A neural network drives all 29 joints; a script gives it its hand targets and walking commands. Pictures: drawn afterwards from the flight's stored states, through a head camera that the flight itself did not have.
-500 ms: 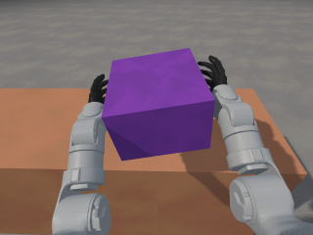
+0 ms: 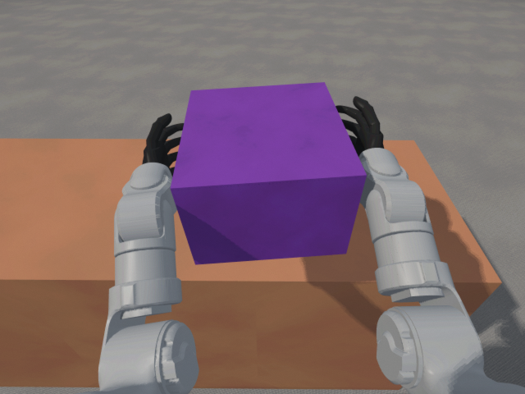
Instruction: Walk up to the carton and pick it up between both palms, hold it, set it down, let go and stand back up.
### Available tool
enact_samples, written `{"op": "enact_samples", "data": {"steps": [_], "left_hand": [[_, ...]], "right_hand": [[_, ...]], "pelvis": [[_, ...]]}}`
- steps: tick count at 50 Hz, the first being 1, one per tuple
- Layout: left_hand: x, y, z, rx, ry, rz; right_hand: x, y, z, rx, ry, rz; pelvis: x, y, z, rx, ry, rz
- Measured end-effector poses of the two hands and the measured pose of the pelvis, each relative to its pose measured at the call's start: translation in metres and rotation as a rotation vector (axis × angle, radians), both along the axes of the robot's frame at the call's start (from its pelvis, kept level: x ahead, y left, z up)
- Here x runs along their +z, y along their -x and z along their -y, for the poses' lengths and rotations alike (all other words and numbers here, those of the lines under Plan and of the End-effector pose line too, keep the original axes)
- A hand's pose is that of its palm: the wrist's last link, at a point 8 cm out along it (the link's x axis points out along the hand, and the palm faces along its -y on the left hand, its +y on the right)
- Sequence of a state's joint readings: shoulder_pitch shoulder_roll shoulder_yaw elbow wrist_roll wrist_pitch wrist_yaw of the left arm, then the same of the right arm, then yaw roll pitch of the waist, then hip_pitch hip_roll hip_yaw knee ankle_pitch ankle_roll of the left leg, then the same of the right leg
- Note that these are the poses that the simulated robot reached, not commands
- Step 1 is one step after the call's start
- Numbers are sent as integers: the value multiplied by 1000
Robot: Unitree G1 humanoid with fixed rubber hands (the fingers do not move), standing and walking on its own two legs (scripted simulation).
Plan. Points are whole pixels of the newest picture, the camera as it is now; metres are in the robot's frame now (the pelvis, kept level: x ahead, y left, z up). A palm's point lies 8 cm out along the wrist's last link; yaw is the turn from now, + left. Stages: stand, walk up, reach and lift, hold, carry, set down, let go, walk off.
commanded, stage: reach and lift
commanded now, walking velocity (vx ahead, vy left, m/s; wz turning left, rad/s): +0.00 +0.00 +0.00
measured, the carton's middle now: (264, 167) +0.39 +0.01 +0.20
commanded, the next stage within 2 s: hold in 0.62 s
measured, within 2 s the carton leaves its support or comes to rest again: neither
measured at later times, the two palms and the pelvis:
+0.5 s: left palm (150, 169) +0.38 +0.17 +0.20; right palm (363, 150) +0.40 -0.13 +0.22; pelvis +0.01 +0.00 +0.00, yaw +1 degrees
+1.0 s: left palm (147, 176) +0.36 +0.17 +0.21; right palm (367, 157) +0.38 -0.13 +0.22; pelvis +0.00 -0.01 +0.00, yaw +2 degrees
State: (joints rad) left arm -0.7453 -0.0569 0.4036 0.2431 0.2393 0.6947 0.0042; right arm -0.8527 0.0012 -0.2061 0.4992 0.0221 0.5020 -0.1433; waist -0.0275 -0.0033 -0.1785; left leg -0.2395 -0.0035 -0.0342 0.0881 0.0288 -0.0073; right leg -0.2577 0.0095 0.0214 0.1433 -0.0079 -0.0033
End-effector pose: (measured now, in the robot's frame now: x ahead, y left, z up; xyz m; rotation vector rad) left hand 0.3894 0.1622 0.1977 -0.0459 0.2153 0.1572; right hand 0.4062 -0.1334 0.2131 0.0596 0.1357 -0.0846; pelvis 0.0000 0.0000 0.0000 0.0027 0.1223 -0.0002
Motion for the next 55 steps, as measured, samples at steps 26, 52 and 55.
{"op": "enact_samples", "data": {"steps": [26,52,55], "left_hand": [[8,10,-8,-1,14,6],[8,28,-6,-9,6,1],[8,28,-4,-13,5,-1]], "right_hand": [[7,6,-8,9,-16,10],[8,24,-5,3,-35,11],[7,25,-2,-3,-38,10]], "pelvis": [[1,-8,6,15,0,58],[-2,6,14,31,-2,69],[-3,7,14,31,-3,68]]}}
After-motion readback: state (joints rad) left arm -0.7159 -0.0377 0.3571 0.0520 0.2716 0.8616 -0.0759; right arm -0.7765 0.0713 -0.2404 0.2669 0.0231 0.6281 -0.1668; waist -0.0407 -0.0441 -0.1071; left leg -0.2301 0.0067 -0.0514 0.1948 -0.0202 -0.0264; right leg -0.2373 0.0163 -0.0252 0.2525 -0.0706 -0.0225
